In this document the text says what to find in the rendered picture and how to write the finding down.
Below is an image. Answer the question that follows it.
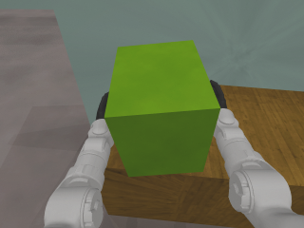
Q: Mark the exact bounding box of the robot left upper arm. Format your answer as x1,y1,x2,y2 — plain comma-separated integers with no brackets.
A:
43,185,104,228

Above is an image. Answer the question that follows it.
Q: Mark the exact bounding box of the left robot forearm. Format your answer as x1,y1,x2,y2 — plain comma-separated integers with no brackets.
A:
44,119,114,224

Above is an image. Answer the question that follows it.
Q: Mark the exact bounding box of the robot right upper arm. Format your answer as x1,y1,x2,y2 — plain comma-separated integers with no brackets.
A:
228,169,304,228

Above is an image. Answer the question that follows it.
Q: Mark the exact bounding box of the carton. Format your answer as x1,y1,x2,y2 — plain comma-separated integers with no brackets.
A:
104,40,220,177

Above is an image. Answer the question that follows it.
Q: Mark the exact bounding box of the robot right hand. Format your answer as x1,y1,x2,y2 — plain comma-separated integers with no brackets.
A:
210,80,227,109

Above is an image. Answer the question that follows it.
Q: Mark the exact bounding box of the robot left hand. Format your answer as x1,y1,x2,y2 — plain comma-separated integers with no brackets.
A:
96,91,109,120

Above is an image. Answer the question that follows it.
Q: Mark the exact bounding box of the right robot forearm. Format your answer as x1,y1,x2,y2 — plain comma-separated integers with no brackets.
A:
213,108,292,207

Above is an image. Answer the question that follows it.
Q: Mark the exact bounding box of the pedestal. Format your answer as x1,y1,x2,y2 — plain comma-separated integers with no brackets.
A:
101,85,304,228

